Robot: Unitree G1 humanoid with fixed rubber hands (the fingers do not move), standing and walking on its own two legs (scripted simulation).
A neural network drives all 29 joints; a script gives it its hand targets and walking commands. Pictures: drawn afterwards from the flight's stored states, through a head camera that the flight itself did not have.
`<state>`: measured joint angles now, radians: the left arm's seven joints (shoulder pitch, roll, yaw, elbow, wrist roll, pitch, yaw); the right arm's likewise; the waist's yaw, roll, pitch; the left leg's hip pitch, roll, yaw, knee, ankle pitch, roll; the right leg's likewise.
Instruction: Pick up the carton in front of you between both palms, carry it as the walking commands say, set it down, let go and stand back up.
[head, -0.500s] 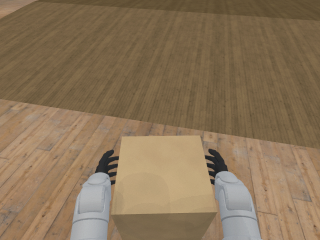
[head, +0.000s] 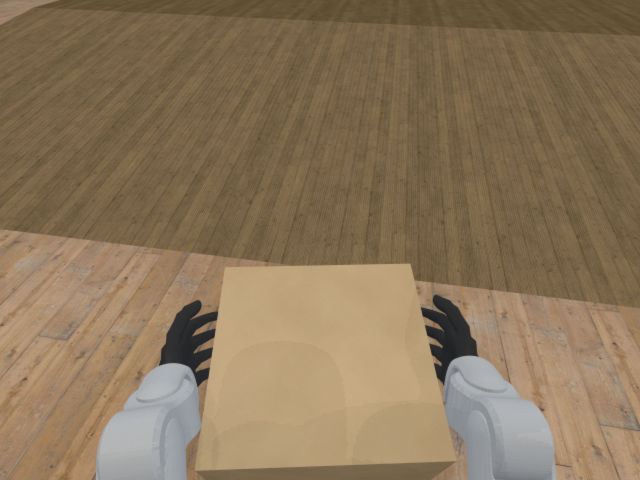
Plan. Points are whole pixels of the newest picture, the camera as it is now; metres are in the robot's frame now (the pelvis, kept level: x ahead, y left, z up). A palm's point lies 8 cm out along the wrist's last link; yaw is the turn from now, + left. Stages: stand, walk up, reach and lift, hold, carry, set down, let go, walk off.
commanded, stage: carry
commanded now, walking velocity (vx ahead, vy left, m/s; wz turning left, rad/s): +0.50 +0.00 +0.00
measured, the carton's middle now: (319, 393) +0.25 +0.01 +0.03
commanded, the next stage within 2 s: none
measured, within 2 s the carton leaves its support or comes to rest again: neither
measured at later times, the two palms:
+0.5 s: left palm (258, 232) +0.50 +0.11 +0.08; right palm (439, 224) +0.52 -0.19 +0.08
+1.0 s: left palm (264, 132) +0.86 +0.13 +0.08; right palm (395, 135) +0.84 -0.17 +0.09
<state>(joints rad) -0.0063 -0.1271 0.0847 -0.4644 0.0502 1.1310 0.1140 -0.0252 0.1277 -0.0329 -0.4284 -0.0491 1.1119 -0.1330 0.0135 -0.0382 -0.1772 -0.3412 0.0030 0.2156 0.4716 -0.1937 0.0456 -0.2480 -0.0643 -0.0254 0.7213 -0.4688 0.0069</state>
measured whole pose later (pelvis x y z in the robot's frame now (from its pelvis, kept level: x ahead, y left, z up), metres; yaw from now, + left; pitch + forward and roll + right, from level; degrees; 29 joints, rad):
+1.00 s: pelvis +0.63 +0.00 +0.01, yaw -2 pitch +5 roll -1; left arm 0.11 -0.14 0.03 -0.54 0.01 1.12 0.15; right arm 0.12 0.14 -0.04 -0.53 0.01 1.10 -0.16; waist -0.04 0.00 -0.08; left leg -0.29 0.05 0.26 0.39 -0.19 0.07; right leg -0.52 -0.09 -0.09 1.10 -0.28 -0.01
